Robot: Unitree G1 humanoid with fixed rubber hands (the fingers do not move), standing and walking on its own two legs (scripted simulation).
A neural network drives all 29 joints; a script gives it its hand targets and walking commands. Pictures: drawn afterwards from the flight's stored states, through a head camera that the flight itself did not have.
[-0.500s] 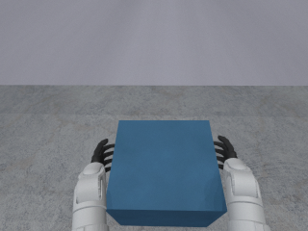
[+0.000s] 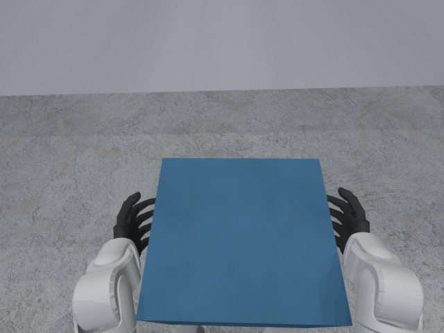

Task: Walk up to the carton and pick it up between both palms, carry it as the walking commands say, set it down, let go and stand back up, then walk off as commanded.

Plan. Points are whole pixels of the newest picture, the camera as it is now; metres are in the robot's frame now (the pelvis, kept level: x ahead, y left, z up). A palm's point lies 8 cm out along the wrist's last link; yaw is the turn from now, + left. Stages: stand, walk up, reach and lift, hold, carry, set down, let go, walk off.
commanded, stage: carry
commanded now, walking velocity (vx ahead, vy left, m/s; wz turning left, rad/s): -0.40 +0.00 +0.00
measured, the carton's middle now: (238, 248) +0.26 -0.01 +0.02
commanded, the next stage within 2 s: none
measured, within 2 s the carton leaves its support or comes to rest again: neither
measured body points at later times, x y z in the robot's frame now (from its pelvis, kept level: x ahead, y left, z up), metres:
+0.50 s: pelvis -0.21 +0.01 +0.01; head -0.23 +0.01 +0.46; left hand +0.05 +0.17 +0.12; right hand +0.02 -0.18 +0.10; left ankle -0.09 +0.12 -0.72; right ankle -0.28 -0.09 -0.71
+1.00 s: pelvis -0.34 +0.02 +0.02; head -0.39 +0.03 +0.47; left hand -0.11 +0.19 +0.11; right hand -0.11 -0.16 +0.11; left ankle -0.35 +0.13 -0.72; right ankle -0.28 -0.10 -0.72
